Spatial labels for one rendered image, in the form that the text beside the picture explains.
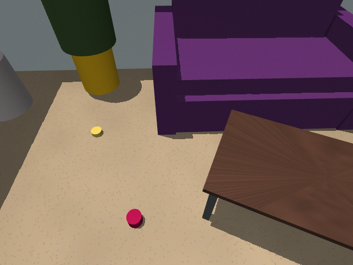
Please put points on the sofa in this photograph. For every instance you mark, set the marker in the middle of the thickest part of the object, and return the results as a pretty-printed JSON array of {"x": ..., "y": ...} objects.
[{"x": 288, "y": 61}]

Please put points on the potted plant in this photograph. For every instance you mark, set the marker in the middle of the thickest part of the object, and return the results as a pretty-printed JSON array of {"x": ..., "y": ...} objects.
[{"x": 84, "y": 29}]

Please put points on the coffee table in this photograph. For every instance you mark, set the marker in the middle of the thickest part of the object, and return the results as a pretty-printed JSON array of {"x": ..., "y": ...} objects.
[{"x": 294, "y": 176}]

